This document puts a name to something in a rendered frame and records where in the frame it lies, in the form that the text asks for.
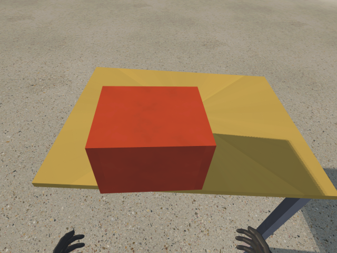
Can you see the left robot hand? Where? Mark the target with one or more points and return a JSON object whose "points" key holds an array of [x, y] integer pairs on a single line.
{"points": [[68, 238]]}

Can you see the carton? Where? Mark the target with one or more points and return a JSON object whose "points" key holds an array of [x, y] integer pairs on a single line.
{"points": [[150, 138]]}

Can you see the right robot hand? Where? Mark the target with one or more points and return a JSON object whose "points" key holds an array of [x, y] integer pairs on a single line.
{"points": [[257, 242]]}

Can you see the table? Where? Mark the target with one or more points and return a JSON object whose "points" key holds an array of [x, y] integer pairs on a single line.
{"points": [[259, 150]]}

